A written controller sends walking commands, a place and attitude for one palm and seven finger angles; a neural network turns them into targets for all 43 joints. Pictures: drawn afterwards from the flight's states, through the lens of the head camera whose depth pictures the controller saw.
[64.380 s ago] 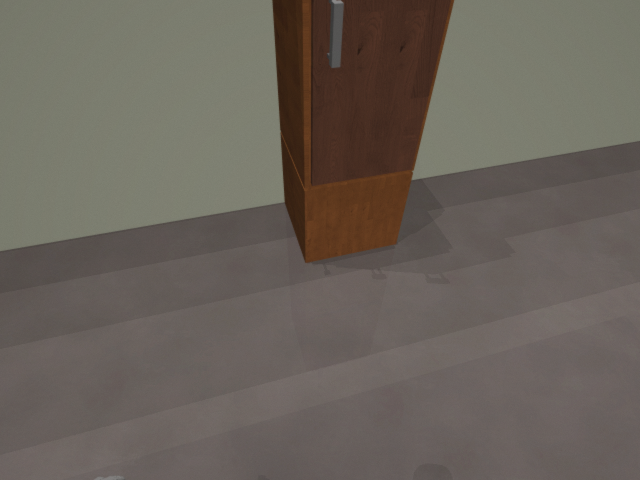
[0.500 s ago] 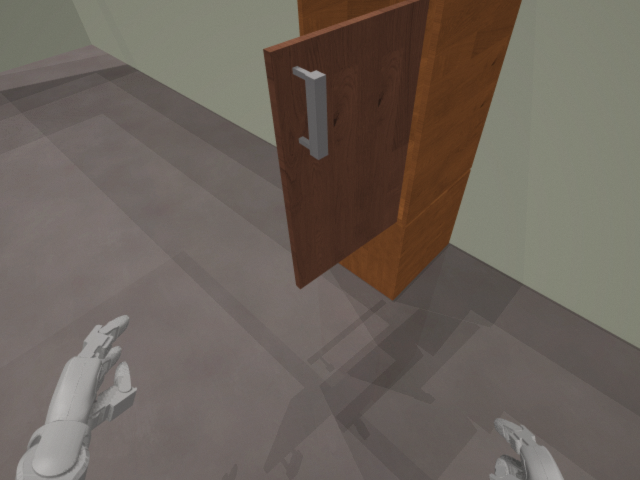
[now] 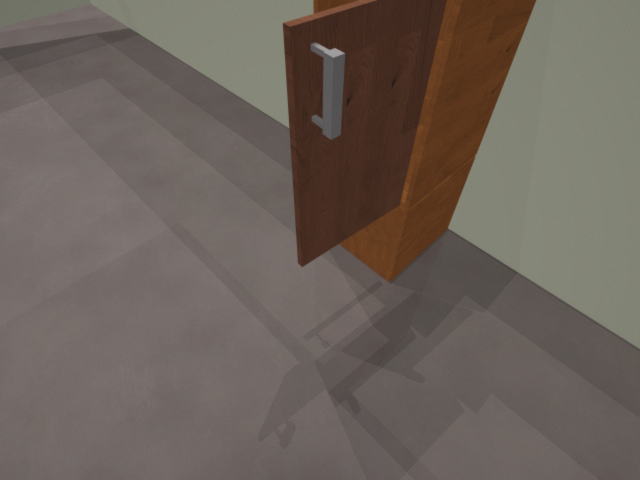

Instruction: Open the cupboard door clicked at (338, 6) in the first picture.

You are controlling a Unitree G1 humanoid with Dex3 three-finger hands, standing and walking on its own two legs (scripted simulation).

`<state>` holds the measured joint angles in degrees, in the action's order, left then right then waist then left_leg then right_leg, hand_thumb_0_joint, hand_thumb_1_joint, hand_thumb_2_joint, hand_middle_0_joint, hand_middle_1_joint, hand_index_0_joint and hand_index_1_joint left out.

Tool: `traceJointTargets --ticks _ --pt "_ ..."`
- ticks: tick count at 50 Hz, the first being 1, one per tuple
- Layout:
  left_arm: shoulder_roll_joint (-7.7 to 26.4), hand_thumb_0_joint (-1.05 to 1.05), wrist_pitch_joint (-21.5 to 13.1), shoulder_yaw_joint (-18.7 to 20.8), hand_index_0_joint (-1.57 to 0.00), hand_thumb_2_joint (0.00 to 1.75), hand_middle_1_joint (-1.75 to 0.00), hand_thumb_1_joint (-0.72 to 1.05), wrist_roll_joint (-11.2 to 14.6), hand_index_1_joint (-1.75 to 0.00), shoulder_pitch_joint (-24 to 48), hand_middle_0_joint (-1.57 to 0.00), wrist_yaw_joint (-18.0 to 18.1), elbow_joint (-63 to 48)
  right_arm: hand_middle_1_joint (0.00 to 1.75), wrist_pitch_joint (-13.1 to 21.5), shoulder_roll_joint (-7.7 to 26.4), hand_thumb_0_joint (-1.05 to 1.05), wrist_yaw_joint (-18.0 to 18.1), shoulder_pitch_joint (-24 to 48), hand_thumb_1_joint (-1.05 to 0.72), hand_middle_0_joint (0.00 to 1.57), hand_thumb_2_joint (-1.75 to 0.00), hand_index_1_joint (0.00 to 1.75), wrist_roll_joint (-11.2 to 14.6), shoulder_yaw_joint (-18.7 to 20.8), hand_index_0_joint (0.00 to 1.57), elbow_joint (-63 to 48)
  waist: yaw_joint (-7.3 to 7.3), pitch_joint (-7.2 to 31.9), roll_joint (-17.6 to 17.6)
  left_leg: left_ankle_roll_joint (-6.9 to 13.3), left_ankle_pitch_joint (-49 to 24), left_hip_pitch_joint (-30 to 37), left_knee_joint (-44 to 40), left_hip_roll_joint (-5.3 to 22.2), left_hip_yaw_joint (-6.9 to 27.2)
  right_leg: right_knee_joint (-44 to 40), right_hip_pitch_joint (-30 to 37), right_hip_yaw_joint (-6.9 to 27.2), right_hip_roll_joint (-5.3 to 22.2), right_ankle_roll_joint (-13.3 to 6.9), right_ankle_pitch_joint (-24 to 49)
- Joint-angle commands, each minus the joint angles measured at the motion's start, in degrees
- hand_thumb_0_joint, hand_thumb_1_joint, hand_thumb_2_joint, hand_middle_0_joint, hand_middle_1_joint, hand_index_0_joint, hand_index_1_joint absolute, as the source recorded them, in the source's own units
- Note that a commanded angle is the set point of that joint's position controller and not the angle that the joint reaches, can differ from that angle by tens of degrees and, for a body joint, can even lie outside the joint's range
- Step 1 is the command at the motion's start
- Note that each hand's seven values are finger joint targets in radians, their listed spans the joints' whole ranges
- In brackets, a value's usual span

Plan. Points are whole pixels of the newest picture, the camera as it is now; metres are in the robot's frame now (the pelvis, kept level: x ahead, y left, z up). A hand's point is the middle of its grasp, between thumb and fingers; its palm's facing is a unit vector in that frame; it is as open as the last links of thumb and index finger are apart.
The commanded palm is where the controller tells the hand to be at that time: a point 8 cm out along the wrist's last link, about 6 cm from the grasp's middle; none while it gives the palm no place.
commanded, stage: let the arm hang, fingers relaxed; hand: left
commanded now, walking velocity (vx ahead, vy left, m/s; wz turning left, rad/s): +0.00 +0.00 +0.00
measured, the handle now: (324, 91) +0.67 +0.04 +0.14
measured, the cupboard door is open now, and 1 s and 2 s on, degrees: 84 84 84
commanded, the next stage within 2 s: look to check the result in 0.48 s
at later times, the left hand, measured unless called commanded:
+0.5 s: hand out of the picture +0.13 +0.22 -0.15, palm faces -0.02 -0.95 -0.31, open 7.4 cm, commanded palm none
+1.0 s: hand out of the picture +0.13 +0.22 -0.15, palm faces -0.03 -0.94 -0.34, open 7.4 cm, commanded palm none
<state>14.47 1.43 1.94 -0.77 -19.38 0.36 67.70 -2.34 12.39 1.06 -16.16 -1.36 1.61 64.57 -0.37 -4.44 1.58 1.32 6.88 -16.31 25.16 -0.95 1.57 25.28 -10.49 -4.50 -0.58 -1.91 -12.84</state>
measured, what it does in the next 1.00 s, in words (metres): shifts its weight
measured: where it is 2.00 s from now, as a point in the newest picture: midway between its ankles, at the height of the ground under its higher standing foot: outside the picture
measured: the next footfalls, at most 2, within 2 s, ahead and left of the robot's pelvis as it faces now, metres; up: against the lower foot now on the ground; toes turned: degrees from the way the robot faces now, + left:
none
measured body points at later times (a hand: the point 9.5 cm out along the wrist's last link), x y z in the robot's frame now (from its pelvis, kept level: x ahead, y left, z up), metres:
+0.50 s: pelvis +0.03 -0.01 +0.01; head +0.04 -0.02 +0.46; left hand +0.13 +0.27 -0.12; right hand +0.09 -0.29 -0.14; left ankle +0.08 +0.10 -0.74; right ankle +0.02 -0.11 -0.74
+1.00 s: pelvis +0.06 -0.02 +0.01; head +0.08 -0.04 +0.46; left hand +0.13 +0.27 -0.12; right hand +0.13 -0.31 -0.14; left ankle +0.08 +0.10 -0.74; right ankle +0.02 -0.11 -0.74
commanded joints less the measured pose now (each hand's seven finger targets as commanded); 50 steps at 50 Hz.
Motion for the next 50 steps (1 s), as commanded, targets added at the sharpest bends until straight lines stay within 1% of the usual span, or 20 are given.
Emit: traceJointTargets --ticks 1,4,5,7,8,11,13,15,18,21,22,26,31,34,38,40,43,46,48,50 --pt "9.3 0.00 -1.8 1.7 -0.20 0.90 -0.30 0.90 -0.2 -0.30 3.6 -0.20 0.6 -4.0 0.30 1.5 10.5 0.00 0.5 1.1 -0.90 0.20 -0.90 0.30 0.0 2.4 0.20 -3.4 0.74 -0.8 -2.1 1.4 16.2 1.6 -5.9 5.2 7.0 -9.6 -7.0 8.7 6.5 -3.4 -17.8" --pt "10.1 0.00 -1.9 1.7 -0.20 0.90 -0.30 0.90 -0.1 -0.30 5.6 -0.20 0.6 -4.4 0.30 1.7 10.4 0.00 0.4 1.5 -0.90 0.20 -0.90 0.30 -0.1 2.2 0.20 -2.9 0.96 -1.0 -2.7 1.4 14.3 2.2 -5.3 5.0 6.9 -9.5 -7.1 9.0 7.0 -3.6 -16.8" --pt "10.5 0.00 -1.8 1.9 -0.20 0.90 -0.30 0.90 -0.1 -0.30 6.4 -0.20 0.6 -4.5 0.30 1.7 10.6 0.00 0.3 1.9 -0.90 0.20 -0.90 0.30 -0.1 2.2 0.20 -2.7 0.91 -1.8 -2.6 1.3 14.9 1.8 -5.6 5.0 7.0 -9.7 -7.4 9.1 7.1 -3.6 -17.4" --pt "11.1 0.00 -1.9 1.9 -0.20 0.90 -0.30 0.90 -0.1 -0.30 7.3 -0.20 0.6 -4.8 0.30 1.8 10.9 0.00 0.1 2.5 -0.90 0.20 -0.90 0.30 -0.2 2.2 0.20 -2.8 0.91 -1.4 -2.0 1.2 14.2 2.2 -5.8 5.2 7.2 -9.5 -7.1 9.1 7.1 -3.6 -17.0" --pt "11.4 0.00 -1.9 2.0 -0.20 0.90 -0.30 0.90 -0.1 -0.30 8.2 -0.20 0.6 -5.0 0.30 1.9 11.2 0.00 0.1 2.9 -0.90 0.20 -0.90 0.30 -0.2 2.1 0.20 -2.7 0.91 -1.7 -1.2 1.2 14.4 1.7 -7.0 5.6 8.0 -8.8 -6.7 9.0 6.9 -3.5 -16.0" --pt "12.0 0.00 -2.2 2.0 -0.20 0.90 -0.30 0.90 -0.1 -0.30 8.5 -0.20 0.5 -5.3 0.30 2.5 12.6 0.00 -0.1 5.4 -0.90 0.20 -0.90 0.30 -0.2 2.0 0.20 -3.1 -0.11 -0.8 1.1 1.6 13.8 0.3 -10.2 6.7 9.7 -7.1 -2.8 8.1 6.1 -2.6 -10.7" --pt "12.4 0.00 -2.4 1.9 -0.20 0.90 -0.30 0.90 -0.1 -0.30 9.8 -0.20 0.4 -5.4 0.30 2.8 12.9 0.00 -0.2 6.7 -0.90 0.20 -0.90 0.30 -0.1 1.8 0.20 -3.2 -0.17 -0.5 0.5 1.4 12.0 -0.1 -11.0 6.9 9.6 -7.3 -0.7 8.0 6.4 -2.3 -8.1" --pt "12.8 0.00 -2.7 1.8 -0.20 0.90 -0.30 0.90 -0.1 -0.30 10.7 -0.20 0.3 -5.6 0.30 2.9 13.4 0.00 -0.3 7.6 -0.90 0.20 -0.90 0.30 -0.1 1.8 0.20 -3.2 0.06 0.7 0.8 1.1 9.5 1.6 -10.5 6.5 8.6 -8.1 -0.2 8.2 6.9 -2.2 -7.1" --pt "13.3 0.00 -3.2 1.7 -0.20 0.90 -0.30 0.90 0.0 -0.30 12.4 -0.20 0.3 -6.1 0.30 3.2 13.6 0.00 -0.4 8.5 -0.90 0.20 -0.90 0.30 0.0 1.6 0.20 -3.2 0.34 2.6 -1.3 0.7 1.9 4.3 -8.6 6.3 7.1 -9.1 0.9 8.3 7.7 -2.1 -3.3" --pt "13.7 0.00 -3.6 1.6 -0.20 0.90 -0.30 0.90 0.0 -0.30 13.6 -0.20 0.4 -6.5 0.30 3.4 14.3 0.00 -0.4 9.5 -0.90 0.20 -0.90 0.30 0.2 1.4 0.20 -3.1 0.60 4.6 -1.5 0.5 -3.7 7.2 -7.6 6.7 6.2 -9.4 1.9 8.2 8.1 -1.8 1.9" --pt "13.7 0.00 -3.6 1.5 -0.20 0.90 -0.30 0.90 0.1 -0.30 14.3 -0.20 0.5 -6.5 0.30 3.5 14.4 0.00 -0.3 10.0 -0.90 0.20 -0.90 0.30 0.2 1.4 0.20 -3.0 0.71 4.7 -0.2 0.4 -5.4 7.5 -7.5 6.8 6.2 -9.1 2.6 8.2 8.2 -1.8 4.5" --pt "14.2 0.00 -3.7 1.5 -0.20 0.90 -0.30 0.90 0.1 -0.30 14.5 -0.20 0.5 -6.4 0.30 3.5 15.4 0.00 -0.2 11.4 -0.90 0.20 -0.90 0.30 0.4 1.1 0.20 -3.2 0.53 6.0 -0.1 0.3 -7.0 9.0 -7.8 7.2 5.8 -9.4 4.0 8.2 8.1 -1.5 7.3" --pt "14.6 0.00 -3.7 1.4 -0.20 0.90 -0.30 0.90 0.2 -0.30 14.8 -0.20 0.7 -6.3 0.30 3.4 15.9 0.00 -0.1 12.0 -0.90 0.20 -0.90 0.30 0.5 1.0 0.20 -3.2 0.71 6.3 -2.1 0.2 -8.2 10.4 -7.6 7.3 5.2 -10.0 4.7 8.0 8.3 -1.2 10.1" --pt "14.6 0.00 -3.7 1.2 -0.20 0.90 -0.30 0.90 0.3 -0.30 14.8 -0.20 0.8 -6.1 0.30 3.3 16.1 0.00 0.0 12.0 -0.90 0.20 -0.90 0.30 0.4 1.0 0.20 -3.2 0.87 7.1 -0.6 0.1 -9.3 11.3 -7.6 7.5 4.9 -9.9 5.6 8.3 8.5 -1.3 12.1" --pt "14.8 0.00 -3.7 1.2 -0.20 0.90 -0.30 0.90 0.3 -0.30 14.6 -0.20 0.9 -6.0 0.30 3.2 16.4 0.00 0.1 12.1 -0.90 0.20 -0.90 0.30 0.5 0.9 0.20 -3.3 0.90 6.7 -1.8 0.0 -10.0 11.8 -7.4 7.6 4.6 -10.0 5.8 8.2 8.4 -1.1 14.0" --pt "14.8 0.00 -3.7 1.2 -0.20 0.90 -0.30 0.90 0.3 -0.30 14.4 -0.20 0.9 -5.9 0.30 3.2 16.4 0.00 0.1 12.2 -0.90 0.20 -0.90 0.30 0.5 0.9 0.20 -3.2 0.84 6.5 -0.8 0.0 -9.8 12.0 -7.6 7.6 4.6 -10.2 5.8 8.3 8.4 -1.2 13.6" --pt "14.7 0.00 -3.6 1.1 -0.20 0.90 -0.30 0.90 0.4 -0.30 14.0 -0.20 0.9 -5.7 0.30 3.1 16.2 0.00 0.2 12.3 -0.90 0.20 -0.90 0.30 0.5 0.8 0.20 -3.2 0.74 6.2 -1.0 0.1 -9.8 12.2 -7.5 7.7 4.4 -10.4 5.7 8.2 8.4 -1.1 13.8" --pt "14.7 0.00 -3.7 1.2 -0.20 0.90 -0.30 0.90 0.3 -0.30 13.6 -0.20 1.0 -5.8 0.30 3.2 16.2 0.00 0.3 12.1 -0.90 0.20 -0.90 0.30 0.7 0.8 0.20 -3.2 0.65 6.6 -2.4 0.2 -10.7 12.7 -7.2 7.6 4.2 -10.3 6.2 7.9 8.3 -1.0 15.5" --pt "14.5 0.00 -3.6 1.2 -0.20 0.90 -0.30 0.90 0.4 -0.30 13.8 -0.20 1.1 -5.8 0.30 3.2 16.1 0.00 0.3 11.9 -0.90 0.20 -0.90 0.30 0.6 0.8 0.20 -3.1 0.73 6.5 -1.0 0.1 -11.2 12.6 -7.2 7.7 4.0 -10.1 6.7 8.1 8.4 -1.1 16.4" --pt "14.6 0.00 -3.6 1.1 -0.20 0.90 -0.30 0.90 0.4 -0.30 13.7 -0.20 1.1 -5.7 0.30 3.1 16.0 0.00 0.3 11.9 -0.90 0.20 -0.90 0.30 0.6 0.8 0.20 -3.0 0.76 6.0 -1.4 0.0 -10.6 12.5 -7.3 7.6 4.0 -10.4 6.4 8.2 8.4 -1.1 16.2"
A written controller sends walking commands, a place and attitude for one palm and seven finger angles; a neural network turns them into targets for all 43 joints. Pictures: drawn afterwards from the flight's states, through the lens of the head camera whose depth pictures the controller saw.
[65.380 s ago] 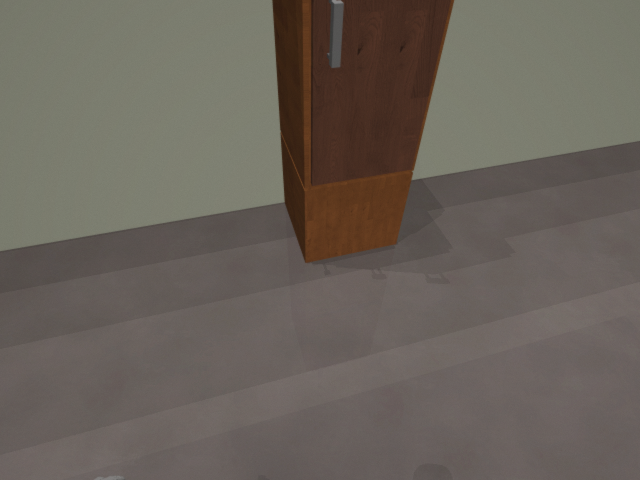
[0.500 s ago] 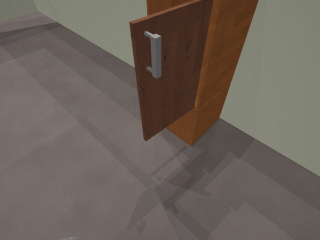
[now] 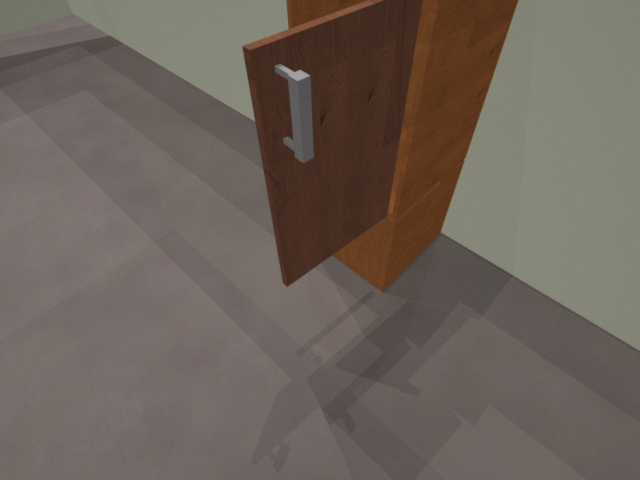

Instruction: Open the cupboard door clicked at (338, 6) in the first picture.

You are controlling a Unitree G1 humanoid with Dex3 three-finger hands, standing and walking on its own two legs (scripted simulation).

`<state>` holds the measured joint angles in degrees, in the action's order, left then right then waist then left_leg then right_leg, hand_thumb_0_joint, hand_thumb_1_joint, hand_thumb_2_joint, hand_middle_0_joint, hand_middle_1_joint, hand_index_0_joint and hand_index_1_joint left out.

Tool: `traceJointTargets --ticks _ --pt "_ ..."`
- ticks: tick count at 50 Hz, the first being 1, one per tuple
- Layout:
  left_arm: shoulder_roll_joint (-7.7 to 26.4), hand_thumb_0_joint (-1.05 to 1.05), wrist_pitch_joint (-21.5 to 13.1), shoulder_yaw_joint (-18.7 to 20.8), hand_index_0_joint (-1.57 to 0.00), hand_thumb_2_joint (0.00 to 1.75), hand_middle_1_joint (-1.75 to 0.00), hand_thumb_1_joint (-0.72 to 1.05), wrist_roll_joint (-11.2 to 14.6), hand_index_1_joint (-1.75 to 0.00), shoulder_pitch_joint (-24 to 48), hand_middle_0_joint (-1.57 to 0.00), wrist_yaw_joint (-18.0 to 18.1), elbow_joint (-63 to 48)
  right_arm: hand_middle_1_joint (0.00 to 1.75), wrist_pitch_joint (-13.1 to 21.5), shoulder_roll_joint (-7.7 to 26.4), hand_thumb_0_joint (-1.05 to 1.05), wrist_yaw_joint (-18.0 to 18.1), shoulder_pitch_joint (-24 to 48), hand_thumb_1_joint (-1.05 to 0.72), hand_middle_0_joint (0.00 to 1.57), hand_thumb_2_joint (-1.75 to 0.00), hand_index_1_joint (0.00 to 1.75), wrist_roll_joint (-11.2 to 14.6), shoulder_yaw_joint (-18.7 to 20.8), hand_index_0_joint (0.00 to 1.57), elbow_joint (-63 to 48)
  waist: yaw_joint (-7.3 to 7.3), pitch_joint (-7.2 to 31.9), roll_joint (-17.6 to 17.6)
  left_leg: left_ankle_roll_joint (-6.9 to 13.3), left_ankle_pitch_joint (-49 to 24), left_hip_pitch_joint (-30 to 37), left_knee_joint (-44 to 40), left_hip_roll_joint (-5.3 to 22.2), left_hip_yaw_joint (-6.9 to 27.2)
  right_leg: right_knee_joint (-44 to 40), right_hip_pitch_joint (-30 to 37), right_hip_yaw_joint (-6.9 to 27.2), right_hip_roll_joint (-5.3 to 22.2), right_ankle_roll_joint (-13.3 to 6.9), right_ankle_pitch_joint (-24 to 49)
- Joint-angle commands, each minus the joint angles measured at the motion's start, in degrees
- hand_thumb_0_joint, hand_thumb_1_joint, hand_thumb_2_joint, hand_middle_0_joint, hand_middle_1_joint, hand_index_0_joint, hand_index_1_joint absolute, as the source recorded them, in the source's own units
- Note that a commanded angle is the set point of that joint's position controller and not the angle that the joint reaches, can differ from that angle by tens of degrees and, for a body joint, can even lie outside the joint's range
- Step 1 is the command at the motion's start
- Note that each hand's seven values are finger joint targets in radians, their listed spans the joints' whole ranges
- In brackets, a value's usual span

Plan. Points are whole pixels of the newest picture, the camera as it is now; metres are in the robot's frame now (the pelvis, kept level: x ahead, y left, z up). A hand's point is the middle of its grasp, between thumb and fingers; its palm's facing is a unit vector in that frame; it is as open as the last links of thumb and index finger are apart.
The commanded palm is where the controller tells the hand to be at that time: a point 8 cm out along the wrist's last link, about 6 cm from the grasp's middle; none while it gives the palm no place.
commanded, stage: look to check the result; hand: left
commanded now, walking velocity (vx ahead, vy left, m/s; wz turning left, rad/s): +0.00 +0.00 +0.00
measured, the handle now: (293, 114) +0.61 +0.08 +0.13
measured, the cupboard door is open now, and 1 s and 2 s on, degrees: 84 84 84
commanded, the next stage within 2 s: stand and wait in 0.04 s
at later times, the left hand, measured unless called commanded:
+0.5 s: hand out of the picture +0.08 +0.23 -0.16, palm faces -0.02 -0.94 -0.33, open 7.4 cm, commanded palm none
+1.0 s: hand out of the picture +0.06 +0.23 -0.16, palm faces -0.03 -0.94 -0.33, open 7.4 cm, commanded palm none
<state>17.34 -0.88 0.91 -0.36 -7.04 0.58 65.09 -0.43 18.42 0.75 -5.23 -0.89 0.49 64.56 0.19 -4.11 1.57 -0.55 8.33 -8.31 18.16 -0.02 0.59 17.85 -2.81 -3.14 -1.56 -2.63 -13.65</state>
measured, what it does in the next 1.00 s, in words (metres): stands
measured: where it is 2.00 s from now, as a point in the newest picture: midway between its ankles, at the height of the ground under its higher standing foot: outside the picture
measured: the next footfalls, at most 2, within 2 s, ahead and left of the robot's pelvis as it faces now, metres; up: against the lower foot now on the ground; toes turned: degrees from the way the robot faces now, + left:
none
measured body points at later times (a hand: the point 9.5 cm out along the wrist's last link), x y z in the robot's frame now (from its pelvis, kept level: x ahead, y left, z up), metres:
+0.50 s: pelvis +0.00 -0.01 +0.00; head +0.02 -0.02 +0.45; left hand +0.08 +0.28 -0.13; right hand +0.06 -0.29 -0.15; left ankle +0.02 +0.13 -0.75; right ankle -0.04 -0.08 -0.75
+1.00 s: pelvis +0.00 +0.00 +0.00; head +0.01 -0.01 +0.45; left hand +0.06 +0.28 -0.14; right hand +0.05 -0.29 -0.15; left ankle +0.02 +0.13 -0.75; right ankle -0.04 -0.08 -0.75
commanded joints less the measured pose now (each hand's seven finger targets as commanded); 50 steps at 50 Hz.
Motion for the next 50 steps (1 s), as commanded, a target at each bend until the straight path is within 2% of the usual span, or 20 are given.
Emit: traceJointTargets --ticks 1,6,7,9,11,16,19,32,38,42,50 --pt "11.8 0.00 -1.3 2.3 -0.20 0.90 -0.30 0.90 -0.1 -0.30 1.1 -0.20 0.9 -3.1 0.30 1.2 10.0 0.00 0.7 0.8 -0.90 0.20 -0.90 0.30 0.2 1.9 0.20 -3.2 0.09 5.9 -1.7 1.9 -12.2 4.8 -0.3 6.7 4.9 -3.0 -1.3 6.8 9.2 -0.3 16.8" --pt "11.6 0.00 -1.4 2.4 -0.20 0.90 -0.30 0.90 -0.1 -0.30 0.7 -0.20 1.0 -3.2 0.30 1.3 9.8 0.00 0.8 0.6 -0.90 0.20 -0.90 0.30 0.2 1.9 0.20 -3.1 -0.02 6.6 -2.4 2.0 -13.5 5.4 0.0 6.7 4.6 -2.8 -0.4 6.7 9.2 -0.2 19.3" --pt "11.6 0.00 -1.3 2.3 -0.20 0.90 -0.30 0.90 0.0 -0.30 1.1 -0.20 1.0 -3.2 0.30 1.2 9.6 0.00 0.8 0.5 -0.90 0.20 -0.90 0.30 0.2 1.9 0.20 -2.9 0.15 5.4 -2.5 1.9 -13.0 4.8 -0.2 6.7 4.6 -2.9 -0.7 6.6 9.3 -0.2 19.3" --pt "11.5 0.00 -1.3 2.2 -0.20 0.90 -0.30 0.90 0.0 -0.30 0.9 -0.20 1.0 -3.2 0.30 1.2 9.4 0.00 0.8 0.5 -0.90 0.20 -0.90 0.30 0.1 1.9 0.20 -2.9 0.12 5.3 -1.7 1.8 -12.3 4.8 -0.4 6.7 4.5 -3.0 -0.8 6.9 9.3 -0.2 18.8" --pt "11.4 0.00 -1.3 2.4 -0.20 0.90 -0.30 0.90 -0.1 -0.30 0.6 -0.20 1.0 -3.3 0.30 1.1 9.4 0.00 0.8 0.5 -0.90 0.20 -0.90 0.30 0.2 1.9 0.20 -2.9 -0.02 4.7 -2.3 1.8 -11.6 4.7 -0.4 6.7 4.3 -3.5 -1.2 6.9 9.2 0.0 18.1" --pt "11.5 0.00 -1.4 2.4 -0.20 0.90 -0.30 0.90 0.0 -0.30 0.5 -0.20 1.0 -3.4 0.30 1.2 9.3 0.00 0.8 0.1 -0.90 0.20 -0.90 0.30 0.2 1.9 0.20 -2.9 0.02 5.5 -2.6 1.8 -11.6 5.1 -0.3 6.7 4.1 -3.4 -0.7 7.1 9.2 0.2 19.0" --pt "11.3 0.00 -1.4 2.3 -0.20 0.90 -0.30 0.90 0.0 -0.30 0.7 -0.20 1.0 -3.4 0.30 1.2 9.1 0.00 0.9 -0.1 -0.90 0.20 -0.90 0.30 0.1 2.0 0.20 -2.8 0.14 5.4 -1.7 1.7 -11.8 5.0 -0.3 6.7 4.0 -3.3 -0.4 7.4 9.3 0.1 19.9" --pt "11.1 0.00 -1.3 2.1 -0.20 0.90 -0.30 0.90 0.0 -0.30 0.6 -0.20 0.9 -3.1 0.30 1.2 9.0 0.00 0.8 -0.3 -0.90 0.20 -0.90 0.30 0.1 1.9 0.20 -2.4 0.09 3.5 -1.6 1.7 -9.3 4.5 -1.3 6.8 4.3 -4.4 -1.9 7.6 9.0 -0.1 14.4" --pt "11.3 0.00 -1.4 2.1 -0.20 0.90 -0.30 0.90 0.1 -0.30 0.4 -0.20 0.9 -3.0 0.30 1.2 9.3 0.00 0.9 -0.5 -0.90 0.20 -0.90 0.30 0.1 1.9 0.20 -2.4 0.16 4.4 -1.9 1.7 -10.0 5.1 -1.1 6.9 4.3 -4.3 -1.6 7.8 9.1 -0.1 15.8" --pt "11.4 0.00 -1.4 2.0 -0.20 0.90 -0.30 0.90 0.1 -0.30 0.5 -0.20 0.8 -2.9 0.30 1.2 9.2 0.00 0.8 -0.4 -0.90 0.20 -0.90 0.30 0.2 2.0 0.20 -2.3 0.21 3.7 -1.9 1.7 -8.4 4.9 -1.6 6.9 4.4 -4.8 -2.5 7.8 9.0 -0.1 12.8" --pt "11.6 0.00 -1.5 2.0 -0.20 0.90 -0.30 0.90 0.0 -0.30 0.6 -0.20 0.7 -2.9 0.30 1.3 9.6 0.00 0.7 -0.1 -0.90 0.20 -0.90 0.30 0.2 2.1 0.20 -2.4 0.21 4.1 -1.7 1.7 -8.8 5.0 -1.7 7.0 4.5 -4.8 -2.4 8.0 9.1 -0.1 13.5"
